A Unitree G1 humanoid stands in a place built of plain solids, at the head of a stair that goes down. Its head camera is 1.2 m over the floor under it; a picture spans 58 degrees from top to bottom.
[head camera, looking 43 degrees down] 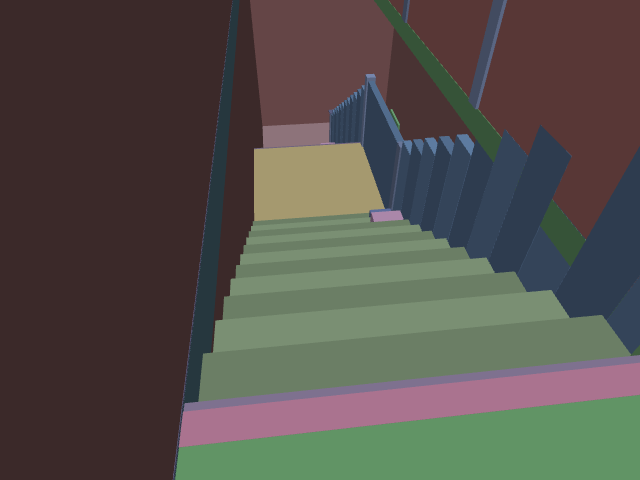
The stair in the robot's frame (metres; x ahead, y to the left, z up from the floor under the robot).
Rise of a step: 0.17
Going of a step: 0.27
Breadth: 1.54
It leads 6 degrees to the left of straight ahead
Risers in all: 12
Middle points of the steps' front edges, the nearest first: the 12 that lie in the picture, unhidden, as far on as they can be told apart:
0.68 -0.37 0.00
0.95 -0.34 -0.17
1.23 -0.31 -0.34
1.50 -0.28 -0.50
1.77 -0.25 -0.67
2.04 -0.22 -0.84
2.31 -0.19 -1.01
2.58 -0.16 -1.18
2.85 -0.12 -1.35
3.12 -0.09 -1.52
3.39 -0.06 -1.69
3.67 -0.03 -1.86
